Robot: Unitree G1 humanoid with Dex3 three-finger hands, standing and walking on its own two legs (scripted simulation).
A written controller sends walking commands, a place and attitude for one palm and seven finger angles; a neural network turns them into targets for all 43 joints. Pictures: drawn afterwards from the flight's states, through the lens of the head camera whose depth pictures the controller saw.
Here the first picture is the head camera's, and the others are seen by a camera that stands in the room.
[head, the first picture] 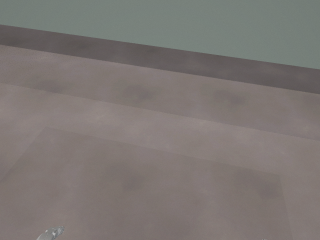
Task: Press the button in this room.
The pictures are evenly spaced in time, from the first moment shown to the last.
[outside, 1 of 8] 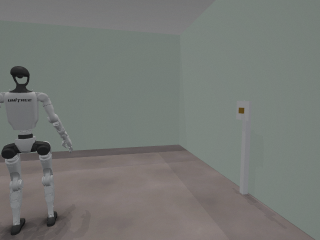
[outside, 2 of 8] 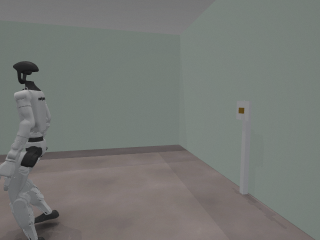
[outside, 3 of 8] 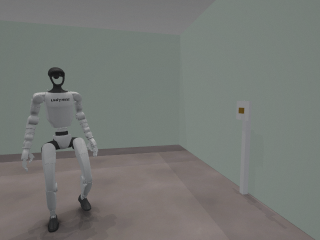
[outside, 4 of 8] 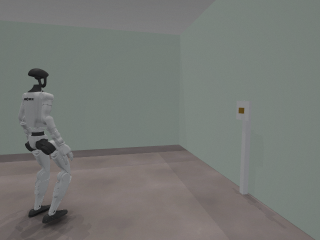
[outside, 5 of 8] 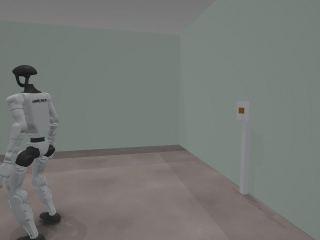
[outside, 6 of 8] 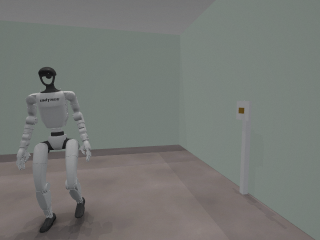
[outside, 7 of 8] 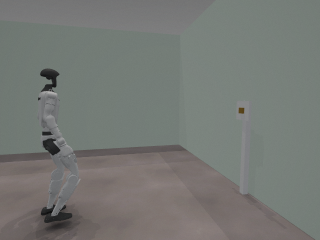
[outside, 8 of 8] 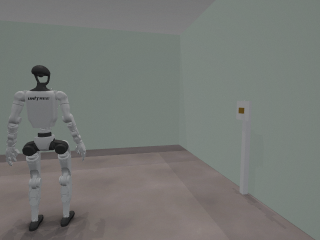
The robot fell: no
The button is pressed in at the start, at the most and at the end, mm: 0 0 0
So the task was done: no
